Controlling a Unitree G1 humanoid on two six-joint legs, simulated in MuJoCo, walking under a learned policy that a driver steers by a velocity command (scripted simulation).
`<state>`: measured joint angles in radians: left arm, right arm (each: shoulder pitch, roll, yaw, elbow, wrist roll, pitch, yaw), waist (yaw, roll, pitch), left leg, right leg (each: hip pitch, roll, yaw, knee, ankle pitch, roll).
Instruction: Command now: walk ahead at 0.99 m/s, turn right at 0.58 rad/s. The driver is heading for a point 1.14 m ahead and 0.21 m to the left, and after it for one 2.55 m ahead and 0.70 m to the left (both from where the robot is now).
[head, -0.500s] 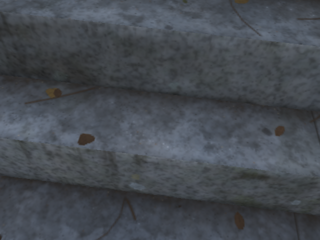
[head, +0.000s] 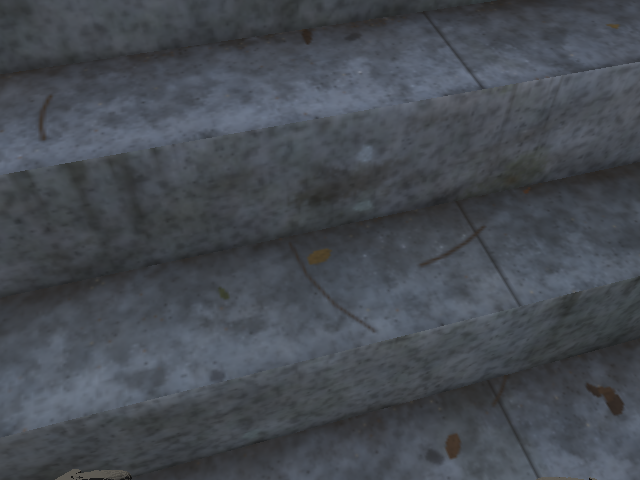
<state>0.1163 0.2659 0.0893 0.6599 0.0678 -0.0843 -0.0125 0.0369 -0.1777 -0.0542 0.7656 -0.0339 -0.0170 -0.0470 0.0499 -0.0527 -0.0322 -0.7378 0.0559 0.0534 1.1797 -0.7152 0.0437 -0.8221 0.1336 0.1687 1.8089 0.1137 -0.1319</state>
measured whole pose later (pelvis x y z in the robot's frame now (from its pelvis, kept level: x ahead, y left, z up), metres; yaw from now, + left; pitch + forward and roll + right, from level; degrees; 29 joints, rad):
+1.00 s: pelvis +0.23 +0.05 +0.22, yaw +28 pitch +2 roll -1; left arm 0.04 0.12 0.03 0.60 0.05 -0.12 0.01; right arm 0.25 -0.19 -0.06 0.90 -0.02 -0.01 -0.01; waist 0.05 0.04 -0.09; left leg -0.74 -0.08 0.08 1.12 -0.43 0.11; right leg -0.95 0.08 0.22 2.09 0.21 -0.12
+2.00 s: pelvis +0.58 +0.01 +0.53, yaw +6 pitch +5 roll +2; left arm 0.65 0.19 0.05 1.07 0.05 -0.19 0.05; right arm -0.31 -0.14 0.02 0.61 -0.03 -0.08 0.03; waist 0.14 0.05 -0.06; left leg -1.09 -0.15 -0.04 2.07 -0.14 0.16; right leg -0.26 0.11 -0.02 0.43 -0.25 -0.14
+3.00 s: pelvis +0.95 +0.00 +0.76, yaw +43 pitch +6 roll +3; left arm 0.45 0.22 0.05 1.07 -0.05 -0.15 0.02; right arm -0.08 -0.17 0.00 0.50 -0.04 -0.02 -0.02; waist -0.02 -0.02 0.02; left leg -1.17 -0.08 0.09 1.63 -0.57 0.15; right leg 0.12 -0.02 -0.17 0.13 -0.22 -0.05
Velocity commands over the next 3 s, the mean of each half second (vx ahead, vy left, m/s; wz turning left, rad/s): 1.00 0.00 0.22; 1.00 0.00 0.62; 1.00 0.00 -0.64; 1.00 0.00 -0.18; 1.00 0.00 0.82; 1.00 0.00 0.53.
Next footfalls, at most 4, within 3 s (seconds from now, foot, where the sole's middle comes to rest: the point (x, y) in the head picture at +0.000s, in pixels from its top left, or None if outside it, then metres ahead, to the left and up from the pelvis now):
0.28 right None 0.22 -0.20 -0.69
0.82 left None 0.32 0.16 -0.47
1.62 right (368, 289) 0.60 -0.01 -0.25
2.26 left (323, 93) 0.77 0.06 -0.03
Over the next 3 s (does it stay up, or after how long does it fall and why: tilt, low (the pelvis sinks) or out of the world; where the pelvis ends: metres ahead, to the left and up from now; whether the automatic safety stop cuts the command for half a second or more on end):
stays up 0.95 0.00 0.76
